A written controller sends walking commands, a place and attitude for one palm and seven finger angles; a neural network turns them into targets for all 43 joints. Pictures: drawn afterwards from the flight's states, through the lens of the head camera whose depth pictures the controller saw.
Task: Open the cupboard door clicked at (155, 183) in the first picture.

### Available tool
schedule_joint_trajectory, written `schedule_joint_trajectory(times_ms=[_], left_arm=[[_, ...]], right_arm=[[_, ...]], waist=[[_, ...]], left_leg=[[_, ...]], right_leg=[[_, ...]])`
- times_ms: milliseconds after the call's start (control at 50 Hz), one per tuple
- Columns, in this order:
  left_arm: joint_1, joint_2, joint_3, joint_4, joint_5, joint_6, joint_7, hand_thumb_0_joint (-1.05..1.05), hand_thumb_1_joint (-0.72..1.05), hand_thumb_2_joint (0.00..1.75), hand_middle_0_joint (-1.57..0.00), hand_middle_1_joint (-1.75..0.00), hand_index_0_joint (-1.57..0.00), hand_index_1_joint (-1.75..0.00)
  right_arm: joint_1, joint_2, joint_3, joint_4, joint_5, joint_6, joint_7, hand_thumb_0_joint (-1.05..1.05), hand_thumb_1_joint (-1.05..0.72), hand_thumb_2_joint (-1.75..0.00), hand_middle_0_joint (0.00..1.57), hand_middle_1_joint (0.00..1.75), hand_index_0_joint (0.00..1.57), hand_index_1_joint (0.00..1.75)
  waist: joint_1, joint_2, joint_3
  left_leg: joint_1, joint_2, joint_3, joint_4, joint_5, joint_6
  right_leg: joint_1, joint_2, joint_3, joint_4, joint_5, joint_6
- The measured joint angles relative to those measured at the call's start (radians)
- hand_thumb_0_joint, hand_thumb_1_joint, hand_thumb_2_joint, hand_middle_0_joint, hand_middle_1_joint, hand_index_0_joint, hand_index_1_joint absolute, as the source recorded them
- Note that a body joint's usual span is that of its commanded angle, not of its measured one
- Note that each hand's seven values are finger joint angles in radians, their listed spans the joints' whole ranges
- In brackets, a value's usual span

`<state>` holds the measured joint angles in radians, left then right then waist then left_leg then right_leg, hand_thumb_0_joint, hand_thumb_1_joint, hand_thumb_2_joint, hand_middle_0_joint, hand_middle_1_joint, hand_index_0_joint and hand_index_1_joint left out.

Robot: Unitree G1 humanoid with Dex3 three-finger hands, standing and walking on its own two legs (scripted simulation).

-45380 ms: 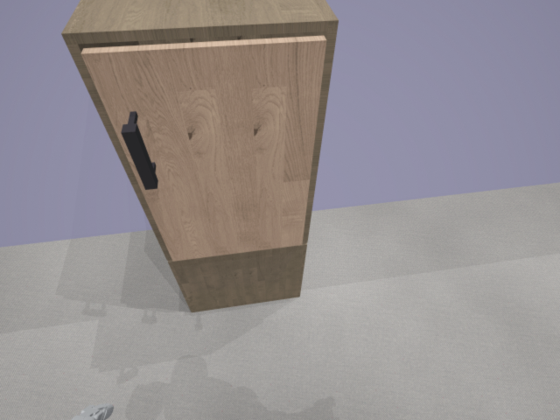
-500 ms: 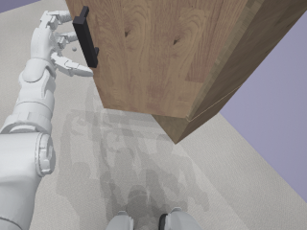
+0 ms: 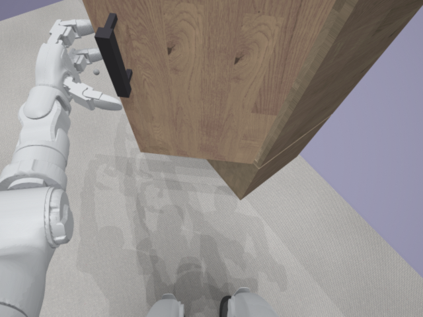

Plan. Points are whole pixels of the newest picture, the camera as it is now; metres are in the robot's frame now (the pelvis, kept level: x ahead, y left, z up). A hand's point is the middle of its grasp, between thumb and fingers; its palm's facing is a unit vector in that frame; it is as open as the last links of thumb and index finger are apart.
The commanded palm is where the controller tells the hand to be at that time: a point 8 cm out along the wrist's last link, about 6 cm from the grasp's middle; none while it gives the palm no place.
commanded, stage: move the hooked fingers beside the handle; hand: left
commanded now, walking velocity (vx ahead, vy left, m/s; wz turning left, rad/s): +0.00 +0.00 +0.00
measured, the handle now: (118, 58) +0.55 +0.15 +0.10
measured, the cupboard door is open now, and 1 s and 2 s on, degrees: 47 50 50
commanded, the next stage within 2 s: slide the fingers in behind the handle in 1.96 s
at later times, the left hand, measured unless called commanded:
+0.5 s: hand (91, 71) +0.52 +0.19 +0.10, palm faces -0.09 -1.00 +0.00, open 14.5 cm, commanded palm +0.50 +0.22 +0.10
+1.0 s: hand (84, 72) +0.51 +0.20 +0.11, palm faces -0.10 -0.99 -0.01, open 14.2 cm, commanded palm +0.50 +0.25 +0.10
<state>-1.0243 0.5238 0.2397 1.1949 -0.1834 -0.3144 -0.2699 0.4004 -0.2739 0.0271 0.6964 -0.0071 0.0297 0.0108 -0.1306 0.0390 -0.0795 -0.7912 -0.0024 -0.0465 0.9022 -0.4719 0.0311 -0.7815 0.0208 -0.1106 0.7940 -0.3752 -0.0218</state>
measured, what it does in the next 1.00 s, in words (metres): stands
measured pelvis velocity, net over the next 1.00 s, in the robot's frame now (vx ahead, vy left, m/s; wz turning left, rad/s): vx -0.01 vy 0.00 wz -0.05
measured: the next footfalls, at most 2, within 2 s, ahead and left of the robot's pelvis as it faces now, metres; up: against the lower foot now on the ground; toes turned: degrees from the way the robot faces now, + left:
none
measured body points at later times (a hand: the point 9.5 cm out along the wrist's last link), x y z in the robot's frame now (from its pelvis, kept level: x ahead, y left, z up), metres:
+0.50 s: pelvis +0.00 +0.00 +0.00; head +0.13 +0.02 +0.43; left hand +0.52 +0.25 +0.11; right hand -0.02 -0.27 -0.11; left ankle -0.04 +0.09 -0.69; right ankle -0.01 -0.11 -0.69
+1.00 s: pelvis -0.01 +0.00 +0.00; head +0.12 +0.02 +0.43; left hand +0.51 +0.25 +0.11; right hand -0.03 -0.27 -0.11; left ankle -0.04 +0.09 -0.69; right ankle -0.01 -0.11 -0.69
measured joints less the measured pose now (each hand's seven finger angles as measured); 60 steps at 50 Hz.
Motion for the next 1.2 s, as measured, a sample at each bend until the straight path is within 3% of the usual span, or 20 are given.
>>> schedule_joint_trajectory(times_ms=[480, 860, 1200], left_arm=[[0.047, 0.065, 0.116, -0.011, 0.028, 0.009, -0.094, -0.01, -0.50, 0.30, -0.20, -1.17, -0.20, -1.16], [0.063, 0.085, 0.140, 0.006, 0.043, -0.004, -0.120, -0.01, -0.50, 0.30, -0.24, -1.17, -0.23, -1.18], [0.033, 0.207, 0.218, 0.062, 0.060, 0.012, -0.207, -0.01, -0.50, 0.30, -0.29, -1.19, -0.29, -1.20]], right_arm=[[0.007, -0.008, 0.015, -0.042, 0.012, 0.033, -0.022, 0.00, -0.90, -0.89, 0.20, 0.30, 0.20, 0.30], [-0.003, -0.009, 0.023, -0.054, 0.016, 0.039, -0.035, 0.00, -0.90, -0.89, 0.20, 0.30, 0.20, 0.30], [0.013, -0.025, 0.040, -0.096, 0.025, 0.051, -0.053, 0.00, -0.90, -0.89, 0.20, 0.30, 0.20, 0.30]], waist=[[-0.027, -0.005, -0.002], [-0.034, -0.005, 0.001], [-0.063, -0.013, 0.006]], left_leg=[[0.011, 0.019, 0.029, -0.009, -0.003, 0.004], [0.015, 0.021, 0.036, -0.006, 0.002, 0.004], [-0.014, 0.034, 0.049, 0.010, 0.008, 0.005]], right_leg=[[0.000, 0.019, 0.030, -0.013, 0.012, 0.002], [0.001, 0.021, 0.037, -0.010, 0.021, 0.003], [-0.032, 0.034, 0.050, -0.002, 0.038, 0.002]])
